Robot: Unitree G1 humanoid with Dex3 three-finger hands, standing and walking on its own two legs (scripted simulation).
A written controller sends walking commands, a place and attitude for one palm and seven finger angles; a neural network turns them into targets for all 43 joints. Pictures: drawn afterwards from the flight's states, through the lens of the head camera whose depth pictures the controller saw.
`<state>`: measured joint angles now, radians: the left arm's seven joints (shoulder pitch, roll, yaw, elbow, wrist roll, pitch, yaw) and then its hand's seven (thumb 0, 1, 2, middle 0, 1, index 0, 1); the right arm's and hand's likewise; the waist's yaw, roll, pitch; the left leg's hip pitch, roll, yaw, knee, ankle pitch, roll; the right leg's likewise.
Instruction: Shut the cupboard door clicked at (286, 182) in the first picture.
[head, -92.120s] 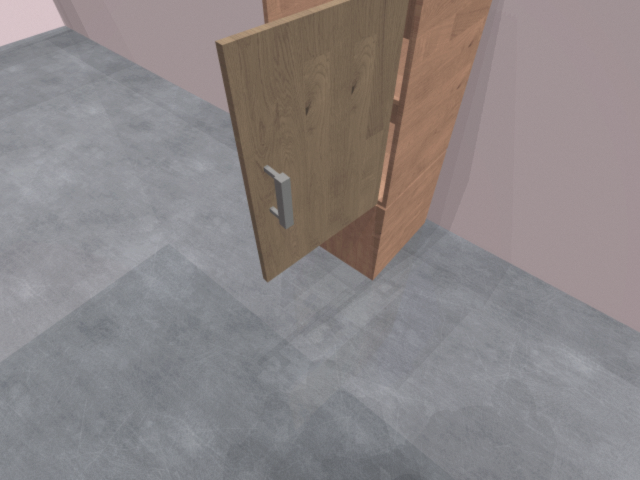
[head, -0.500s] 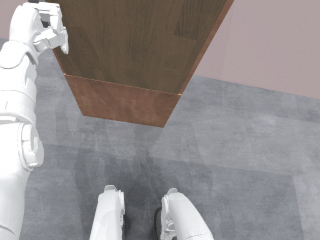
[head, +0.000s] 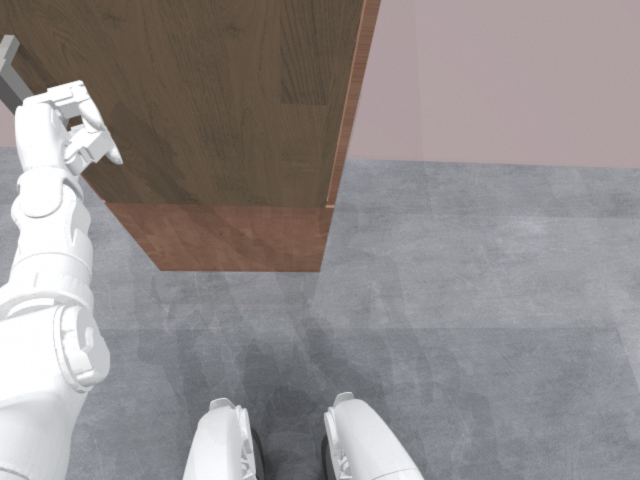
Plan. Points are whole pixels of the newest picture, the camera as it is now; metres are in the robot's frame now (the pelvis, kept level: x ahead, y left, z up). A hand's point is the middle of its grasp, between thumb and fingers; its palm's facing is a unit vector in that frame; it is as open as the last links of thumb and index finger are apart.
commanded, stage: pull the fist back off the door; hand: left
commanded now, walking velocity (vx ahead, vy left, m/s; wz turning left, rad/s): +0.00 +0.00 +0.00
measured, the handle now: (34, 98) +0.59 +0.28 +0.06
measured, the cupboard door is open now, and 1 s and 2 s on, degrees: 0 0 0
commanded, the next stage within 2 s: draw the hand back to the body in 0.34 s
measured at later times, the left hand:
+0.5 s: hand (91, 188) +0.45 +0.20 +0.07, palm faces +0.11 -0.99 +0.00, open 3.1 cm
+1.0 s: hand out of the picture +0.33 +0.22 +0.16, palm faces +0.10 -0.99 -0.07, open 3.1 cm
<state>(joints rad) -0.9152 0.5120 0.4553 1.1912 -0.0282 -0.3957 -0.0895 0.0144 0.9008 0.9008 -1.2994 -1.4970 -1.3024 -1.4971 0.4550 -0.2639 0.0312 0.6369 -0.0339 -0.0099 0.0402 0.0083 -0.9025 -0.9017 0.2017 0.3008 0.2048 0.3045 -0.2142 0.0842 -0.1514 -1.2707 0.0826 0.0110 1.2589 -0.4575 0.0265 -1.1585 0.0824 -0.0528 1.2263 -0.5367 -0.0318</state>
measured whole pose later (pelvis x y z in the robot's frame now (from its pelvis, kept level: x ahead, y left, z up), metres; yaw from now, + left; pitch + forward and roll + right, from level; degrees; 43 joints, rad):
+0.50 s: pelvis +0.03 +0.00 +0.02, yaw +4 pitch +21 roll -3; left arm -0.61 0.28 0.25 0.94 -0.12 -0.50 -0.11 0.02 0.90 0.90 -1.30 -1.50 -1.30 -1.50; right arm 0.21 -0.26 -0.02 0.60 -0.01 0.00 0.01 0.01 -0.90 -0.90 0.20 0.30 0.20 0.30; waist -0.08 0.02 -0.17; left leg -1.08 0.03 0.00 1.18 -0.47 0.02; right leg -0.95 0.04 -0.07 1.15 -0.57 -0.03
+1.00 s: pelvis +0.02 +0.00 +0.08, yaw +4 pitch +8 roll -2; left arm -0.08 0.28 0.20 0.36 -0.23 -0.31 -0.18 0.01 0.90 0.90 -1.26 -1.46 -1.26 -1.46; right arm 0.30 -0.26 0.01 0.58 0.06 -0.02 -0.05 0.01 -0.90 -0.90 0.20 0.30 0.20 0.30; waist -0.03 0.05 -0.13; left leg -0.66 0.02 0.03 0.87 -0.36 0.03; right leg -0.55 0.04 -0.03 0.85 -0.45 -0.02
